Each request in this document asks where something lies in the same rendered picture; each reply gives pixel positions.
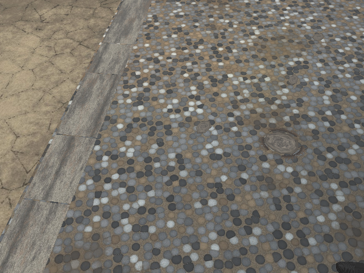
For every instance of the robot right hand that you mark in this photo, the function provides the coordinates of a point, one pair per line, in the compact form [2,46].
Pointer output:
[350,267]

